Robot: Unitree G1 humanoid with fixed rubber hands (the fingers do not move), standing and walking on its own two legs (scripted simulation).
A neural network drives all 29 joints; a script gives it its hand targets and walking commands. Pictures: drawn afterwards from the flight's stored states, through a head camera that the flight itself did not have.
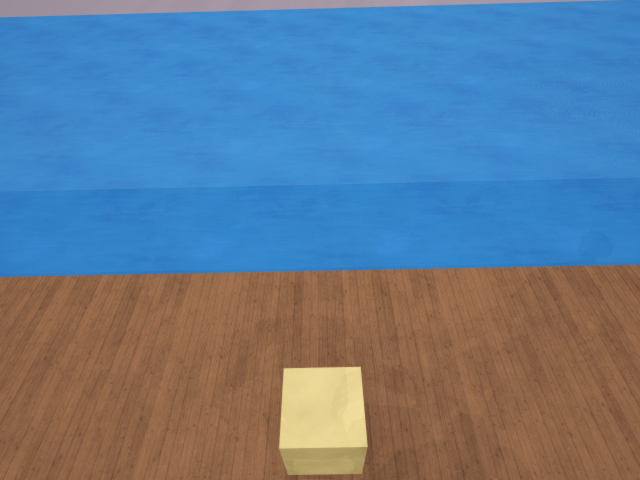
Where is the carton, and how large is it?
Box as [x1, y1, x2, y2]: [279, 367, 367, 474]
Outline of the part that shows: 360,367 284,368 279,449 288,474 361,473 367,445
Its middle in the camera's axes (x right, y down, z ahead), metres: +0.01 +0.51 +1.08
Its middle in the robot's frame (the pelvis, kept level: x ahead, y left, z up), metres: +0.43 +0.03 -0.66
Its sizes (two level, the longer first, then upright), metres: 0.210 0.200 0.250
